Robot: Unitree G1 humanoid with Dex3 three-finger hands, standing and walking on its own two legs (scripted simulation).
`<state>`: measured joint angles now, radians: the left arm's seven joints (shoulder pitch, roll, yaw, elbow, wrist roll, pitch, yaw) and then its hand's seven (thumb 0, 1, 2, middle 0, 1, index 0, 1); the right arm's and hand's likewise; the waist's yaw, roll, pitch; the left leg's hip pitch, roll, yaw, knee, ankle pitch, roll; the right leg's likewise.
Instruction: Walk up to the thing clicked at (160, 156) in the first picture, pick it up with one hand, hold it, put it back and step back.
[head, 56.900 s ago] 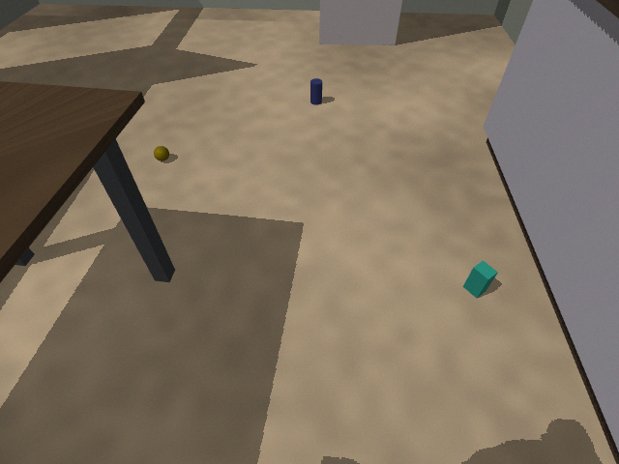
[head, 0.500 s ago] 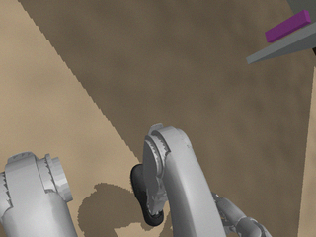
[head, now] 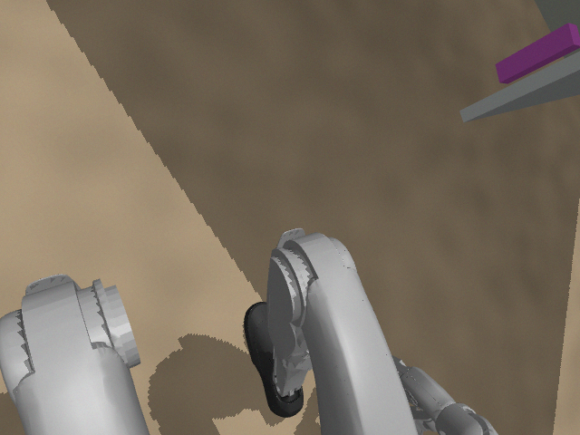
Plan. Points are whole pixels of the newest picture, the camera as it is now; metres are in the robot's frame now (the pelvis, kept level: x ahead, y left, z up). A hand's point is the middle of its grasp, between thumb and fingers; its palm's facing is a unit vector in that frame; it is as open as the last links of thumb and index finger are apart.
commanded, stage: withdraw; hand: left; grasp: from above
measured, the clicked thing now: out of the picture +0.41 +0.41 -0.26
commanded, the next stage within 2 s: home in 0.62 s
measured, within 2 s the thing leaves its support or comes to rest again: neither
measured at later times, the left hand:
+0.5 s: hand out of the picture +0.39 +0.41 -0.04, palm faces -0.49 -0.14 -0.86, open 14.0 cm
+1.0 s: hand out of the picture +0.40 +0.41 -0.09, palm faces -0.32 -0.20 -0.93, open 12.6 cm
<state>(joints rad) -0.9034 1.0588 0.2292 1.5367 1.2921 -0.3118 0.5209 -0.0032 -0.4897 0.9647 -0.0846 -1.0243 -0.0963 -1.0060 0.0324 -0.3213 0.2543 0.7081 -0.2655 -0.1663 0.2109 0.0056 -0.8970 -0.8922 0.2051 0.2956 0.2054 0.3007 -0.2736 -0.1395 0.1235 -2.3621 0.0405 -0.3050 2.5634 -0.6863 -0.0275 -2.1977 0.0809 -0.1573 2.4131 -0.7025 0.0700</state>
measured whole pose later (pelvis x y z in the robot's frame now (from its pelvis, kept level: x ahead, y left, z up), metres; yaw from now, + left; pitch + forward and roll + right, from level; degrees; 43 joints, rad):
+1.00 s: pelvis -0.01 -0.01 +0.04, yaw +5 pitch +32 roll -10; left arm -0.86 0.88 0.22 1.24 1.14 -0.24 0.24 0.00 -0.21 0.92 -0.23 -0.73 -0.21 -0.74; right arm 0.17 -0.25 0.09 0.71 -0.13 -0.01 0.13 0.01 -0.89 -0.89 0.20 0.29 0.20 0.30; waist -0.20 -0.01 -0.02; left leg -2.35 0.03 -0.19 2.39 -0.61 -0.01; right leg -2.20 0.03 -0.08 2.31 -0.68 0.06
